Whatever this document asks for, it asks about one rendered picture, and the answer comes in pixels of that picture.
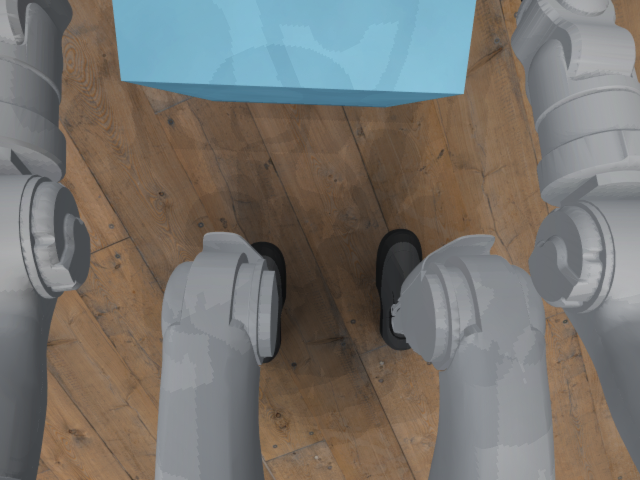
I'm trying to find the left robot upper arm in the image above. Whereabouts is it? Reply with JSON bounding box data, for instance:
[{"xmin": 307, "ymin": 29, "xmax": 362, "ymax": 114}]
[{"xmin": 0, "ymin": 175, "xmax": 91, "ymax": 480}]

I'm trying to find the robot right shin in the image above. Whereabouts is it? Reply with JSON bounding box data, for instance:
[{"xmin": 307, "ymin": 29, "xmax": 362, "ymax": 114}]
[{"xmin": 391, "ymin": 234, "xmax": 546, "ymax": 355}]

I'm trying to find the robot right forearm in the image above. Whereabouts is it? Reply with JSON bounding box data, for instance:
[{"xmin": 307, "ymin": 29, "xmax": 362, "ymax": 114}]
[{"xmin": 511, "ymin": 0, "xmax": 640, "ymax": 207}]

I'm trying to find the right robot foot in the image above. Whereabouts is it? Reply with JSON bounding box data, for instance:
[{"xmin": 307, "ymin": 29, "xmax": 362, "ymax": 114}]
[{"xmin": 376, "ymin": 229, "xmax": 422, "ymax": 350}]

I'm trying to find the right robot upper arm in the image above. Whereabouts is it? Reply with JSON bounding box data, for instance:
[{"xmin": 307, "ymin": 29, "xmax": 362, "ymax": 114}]
[{"xmin": 528, "ymin": 200, "xmax": 640, "ymax": 474}]

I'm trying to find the carton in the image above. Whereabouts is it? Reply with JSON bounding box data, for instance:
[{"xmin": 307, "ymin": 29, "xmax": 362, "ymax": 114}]
[{"xmin": 112, "ymin": 0, "xmax": 476, "ymax": 107}]

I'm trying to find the robot left forearm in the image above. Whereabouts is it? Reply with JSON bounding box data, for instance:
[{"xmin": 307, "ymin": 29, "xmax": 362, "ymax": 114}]
[{"xmin": 0, "ymin": 0, "xmax": 73, "ymax": 183}]

